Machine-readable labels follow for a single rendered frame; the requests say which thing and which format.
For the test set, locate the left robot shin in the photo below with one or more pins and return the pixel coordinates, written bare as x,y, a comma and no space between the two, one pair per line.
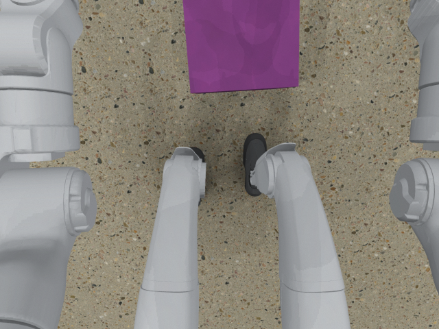
185,151

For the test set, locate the robot right forearm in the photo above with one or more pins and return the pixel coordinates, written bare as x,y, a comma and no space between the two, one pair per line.
424,26

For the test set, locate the robot left forearm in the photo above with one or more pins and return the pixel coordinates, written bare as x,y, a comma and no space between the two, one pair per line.
36,81

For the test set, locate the left robot upper arm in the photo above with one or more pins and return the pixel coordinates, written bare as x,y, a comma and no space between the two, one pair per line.
42,211

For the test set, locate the right robot foot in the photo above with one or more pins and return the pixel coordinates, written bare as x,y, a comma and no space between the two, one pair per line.
254,147

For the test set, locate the carton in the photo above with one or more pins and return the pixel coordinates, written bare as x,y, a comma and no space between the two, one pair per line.
238,45

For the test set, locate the right robot upper arm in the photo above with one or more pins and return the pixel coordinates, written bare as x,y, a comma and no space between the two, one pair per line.
414,198

